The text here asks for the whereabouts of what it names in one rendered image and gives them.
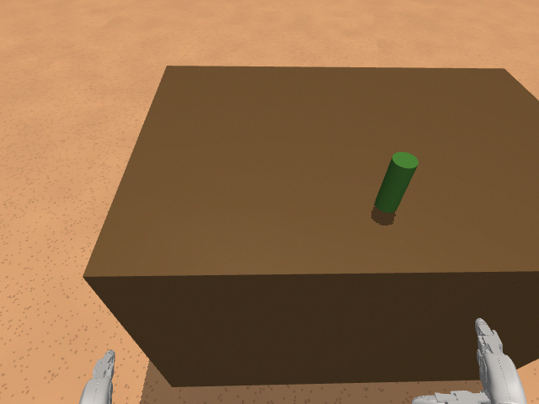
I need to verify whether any right robot hand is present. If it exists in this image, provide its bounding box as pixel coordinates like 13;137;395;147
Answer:
412;318;527;404

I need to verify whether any can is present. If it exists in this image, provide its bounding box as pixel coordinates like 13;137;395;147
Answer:
375;151;419;213

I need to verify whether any left robot hand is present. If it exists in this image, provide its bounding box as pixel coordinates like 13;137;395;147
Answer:
79;350;115;404

